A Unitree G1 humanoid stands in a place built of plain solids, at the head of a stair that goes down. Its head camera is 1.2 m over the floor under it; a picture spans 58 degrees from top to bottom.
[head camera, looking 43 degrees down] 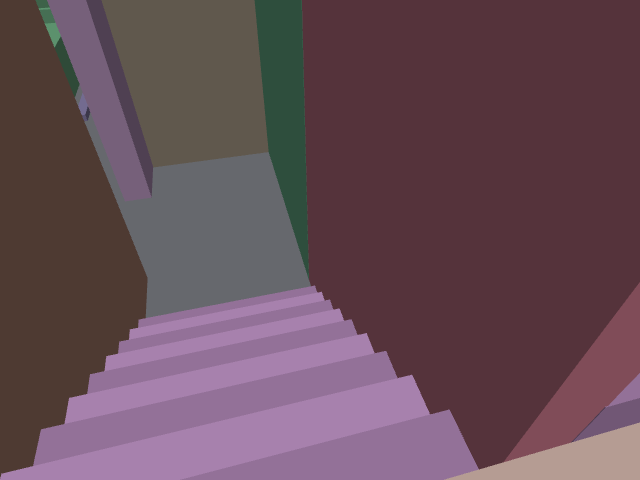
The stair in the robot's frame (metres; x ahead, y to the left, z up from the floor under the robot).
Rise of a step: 0.19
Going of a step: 0.24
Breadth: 1.49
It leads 14 degrees to the left of straight ahead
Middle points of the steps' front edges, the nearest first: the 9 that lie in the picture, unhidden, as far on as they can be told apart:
0.48 0.30 -0.19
0.72 0.35 -0.38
0.95 0.41 -0.57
1.18 0.47 -0.76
1.41 0.53 -0.95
1.65 0.59 -1.14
1.88 0.65 -1.33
2.11 0.71 -1.52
2.35 0.77 -1.71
